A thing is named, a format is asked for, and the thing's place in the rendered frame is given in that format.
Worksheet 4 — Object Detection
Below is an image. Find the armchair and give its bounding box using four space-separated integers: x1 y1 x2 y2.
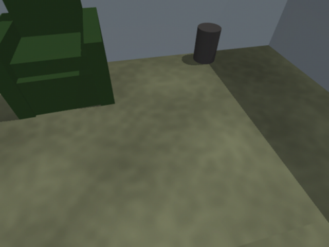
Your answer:
0 0 115 119

